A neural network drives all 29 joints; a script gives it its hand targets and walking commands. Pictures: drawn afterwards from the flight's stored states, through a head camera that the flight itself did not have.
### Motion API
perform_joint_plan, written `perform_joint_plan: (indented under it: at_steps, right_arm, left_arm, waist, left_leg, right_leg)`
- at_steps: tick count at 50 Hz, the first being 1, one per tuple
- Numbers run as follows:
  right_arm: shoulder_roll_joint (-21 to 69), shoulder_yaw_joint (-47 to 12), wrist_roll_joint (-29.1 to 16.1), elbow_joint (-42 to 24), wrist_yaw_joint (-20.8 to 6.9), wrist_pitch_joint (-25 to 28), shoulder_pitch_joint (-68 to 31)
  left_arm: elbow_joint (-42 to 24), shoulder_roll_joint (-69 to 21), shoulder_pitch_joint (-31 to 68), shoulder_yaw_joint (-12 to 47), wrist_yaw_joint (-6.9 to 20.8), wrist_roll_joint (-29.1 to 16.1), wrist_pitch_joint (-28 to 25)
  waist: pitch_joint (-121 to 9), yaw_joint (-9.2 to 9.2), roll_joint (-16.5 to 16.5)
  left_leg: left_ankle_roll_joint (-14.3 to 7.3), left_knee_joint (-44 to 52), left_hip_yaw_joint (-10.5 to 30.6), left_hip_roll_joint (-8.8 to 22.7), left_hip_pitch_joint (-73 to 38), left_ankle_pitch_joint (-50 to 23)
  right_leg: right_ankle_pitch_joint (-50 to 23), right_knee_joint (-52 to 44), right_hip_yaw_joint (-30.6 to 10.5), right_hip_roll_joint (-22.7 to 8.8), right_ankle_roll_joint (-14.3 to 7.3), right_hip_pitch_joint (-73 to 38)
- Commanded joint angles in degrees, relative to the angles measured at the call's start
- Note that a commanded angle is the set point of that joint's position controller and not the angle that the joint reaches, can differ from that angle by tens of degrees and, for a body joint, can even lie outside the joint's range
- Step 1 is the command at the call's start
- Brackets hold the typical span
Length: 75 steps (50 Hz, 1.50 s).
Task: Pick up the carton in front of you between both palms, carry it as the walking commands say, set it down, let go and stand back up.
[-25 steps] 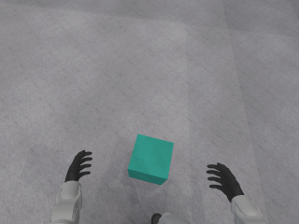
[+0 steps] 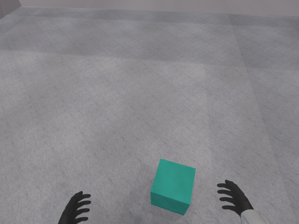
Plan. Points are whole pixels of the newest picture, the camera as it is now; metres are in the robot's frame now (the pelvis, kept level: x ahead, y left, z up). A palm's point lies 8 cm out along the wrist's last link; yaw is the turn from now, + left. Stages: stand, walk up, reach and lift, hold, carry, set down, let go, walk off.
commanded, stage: let go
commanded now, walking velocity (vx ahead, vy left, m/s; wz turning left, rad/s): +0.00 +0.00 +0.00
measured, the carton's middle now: (172, 187) +0.43 -0.11 -0.65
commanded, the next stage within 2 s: stand in 0.22 s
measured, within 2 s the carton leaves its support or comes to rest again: neither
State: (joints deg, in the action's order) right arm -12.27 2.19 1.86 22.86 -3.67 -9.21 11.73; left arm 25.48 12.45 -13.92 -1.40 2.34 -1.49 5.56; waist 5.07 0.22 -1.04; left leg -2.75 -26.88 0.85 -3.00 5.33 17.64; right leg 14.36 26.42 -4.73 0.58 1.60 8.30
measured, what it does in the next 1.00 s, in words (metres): stands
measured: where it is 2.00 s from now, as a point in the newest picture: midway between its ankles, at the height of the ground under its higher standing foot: outside the picture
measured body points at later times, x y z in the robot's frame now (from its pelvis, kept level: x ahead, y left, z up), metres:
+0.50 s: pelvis +0.01 -0.05 -0.01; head +0.03 -0.07 +0.44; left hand +0.14 +0.25 -0.08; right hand +0.17 -0.32 -0.11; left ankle -0.03 +0.09 -0.74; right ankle +0.00 -0.14 -0.74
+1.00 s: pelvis +0.03 -0.04 +0.00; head +0.03 -0.06 +0.45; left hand +0.14 +0.26 -0.09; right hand +0.18 -0.33 -0.10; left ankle -0.03 +0.09 -0.74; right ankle +0.00 -0.14 -0.74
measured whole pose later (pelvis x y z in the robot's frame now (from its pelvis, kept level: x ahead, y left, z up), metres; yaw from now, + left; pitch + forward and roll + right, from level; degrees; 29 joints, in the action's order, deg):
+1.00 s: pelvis +0.03 -0.04 +0.00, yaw +3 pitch -1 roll +0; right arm -20.4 1.1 1.9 44.5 2.0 0.4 9.6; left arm 48.1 18.9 -8.7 -2.9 -1.1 1.6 0.3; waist 0.8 0.8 -2.1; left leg 0.7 -26.1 4.3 -0.6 6.8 18.6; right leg 16.5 26.8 -1.1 2.8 -1.9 9.6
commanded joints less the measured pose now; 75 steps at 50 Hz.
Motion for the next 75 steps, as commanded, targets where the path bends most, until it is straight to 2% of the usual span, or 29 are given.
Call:
perform_joint_plan:
  at_steps: [1,6,11,12,14,16,18,23,26,29,33,42,56,75]
  right_arm:
    - [-7.7,1.3,-0.6,-6.4,1.3,-2.3,-2.3]
    - [-6.5,0.6,-0.8,-6.6,1.8,-3.7,-2.8]
    - [-5.9,0.3,-0.5,-6.9,2.5,-4.6,-3.0]
    - [-12.5,2.6,0.3,-0.1,4.4,0.8,-5.1]
    - [-11.9,2.6,0.6,2.2,4.7,4.8,-2.7]
    - [-11.5,2.4,0.7,4.0,4.3,6.9,-2.1]
    - [-11.6,2.2,0.8,5.9,4.0,8.4,-1.7]
    - [-13.2,2.2,0.8,8.9,4.2,9.5,-2.0]
    - [-14.0,2.0,0.3,10.7,4.7,9.6,-1.3]
    - [-14.5,1.8,0.1,12.5,5.1,9.6,-0.6]
    - [-15.0,1.5,0.0,14.2,5.6,9.6,-0.7]
    - [-15.9,1.1,0.1,16.9,5.9,10.1,-2.4]
    - [-17.3,0.6,0.1,21.8,5.6,10.8,-4.3]
    - [-18.4,0.0,-0.2,28.0,5.2,11.0,-4.9]
  left_arm:
    - [-5.3,4.6,3.8,-1.2,-1.3,0.4,-0.8]
    - [-4.9,5.0,4.0,-1.6,-1.3,0.9,0.2]
    - [-4.5,5.2,3.5,-1.7,-0.3,1.2,0.8]
    - [3.2,12.3,1.4,-4.2,-2.3,3.9,-1.4]
    - [4.2,14.2,3.4,-4.5,-3.2,4.8,-3.4]
    - [4.4,13.5,5.8,-4.2,-3.2,4.8,-4.4]
    - [6.0,12.7,6.5,-4.1,-2.9,4.6,-5.3]
    - [9.8,13.1,5.1,-4.2,-2.7,3.5,-6.1]
    - [11.7,14.2,4.2,-4.5,-3.1,3.3,-6.1]
    - [13.2,15.0,3.8,-4.6,-3.5,3.3,-6.0]
    - [14.9,15.5,4.2,-4.5,-3.8,3.3,-5.8]
    - [18.0,15.4,6.0,-3.9,-3.8,3.2,-5.9]
    - [22.3,16.2,7.7,-3.2,-3.2,2.8,-6.2]
    - [27.6,17.9,8.9,-2.3,-2.9,2.5,-6.5]
  waist:
    - [-2.2,-0.22,-2.7]
    - [-0.6,-0.13,-2.4]
    - [-1.1,0.08,0.6]
    - [-1.6,1.92,-3.5]
    - [-2.2,0.91,0.7]
    - [-3.3,-0.39,3.7]
    - [-4.8,-0.46,4.3]
    - [-8.7,0.04,3.0]
    - [-9.9,0.25,3.6]
    - [-10.2,0.26,2.9]
    - [-10.4,0.29,1.2]
    - [-9.6,0.32,-0.2]
    - [-6.0,0.54,0.6]
    - [-4.6,0.48,0.9]
  left_leg:
    - [3.9,5.1,2.5,4.4,2.5,-16.1]
    - [3.3,4.6,0.9,3.0,3.6,-11.8]
    - [2.6,3.8,-0.4,1.9,3.6,-8.7]
    - [3.6,0.8,2.9,3.3,9.8,1.4]
    - [2.9,-1.0,3.1,2.9,8.5,5.7]
    - [2.7,-2.1,4.4,3.8,5.8,5.5]
    - [2.4,-2.0,5.2,4.3,5.5,1.9]
    - [2.5,-2.1,5.4,5.3,4.8,-10.0]
    - [2.5,-2.4,5.2,5.6,4.3,-15.7]
    - [2.6,-2.1,5.1,5.9,3.6,-19.9]
    - [2.7,-1.6,5.2,6.4,2.7,-23.7]
    - [2.6,0.9,6.1,7.4,1.5,-24.0]
    - [2.1,6.1,7.5,7.8,2.3,-15.1]
    - [1.7,9.2,7.8,8.1,2.1,-10.2]
  right_leg:
    - [-2.7,-0.2,4.9,3.9,-0.9,-0.9]
    - [-3.4,-1.2,4.1,2.9,-1.2,-1.2]
    - [-3.8,-2.1,3.7,2.2,-0.5,-2.0]
    - [1.1,-2.9,0.0,-2.0,-0.3,6.3]
    - [10.6,-5.1,-3.9,-4.1,-1.9,8.7]
    - [14.7,-6.5,-4.8,-4.1,-2.9,12.2]
    - [11.1,-6.0,-4.8,-3.9,-3.2,10.7]
    - [-11.1,-2.1,-3.4,-4.5,-2.6,3.8]
    - [-20.7,-1.2,-2.9,-4.8,-1.9,0.6]
    - [-25.7,-0.6,-2.5,-4.8,-1.9,-1.2]
    - [-28.3,-0.2,-1.9,-4.7,-2.2,-2.3]
    - [-24.4,-0.8,-1.5,-4.6,-2.7,-2.1]
    - [-13.7,-4.5,-2.9,-4.9,-3.1,-1.2]
    - [-9.3,-8.0,-4.3,-5.7,-3.3,-1.2]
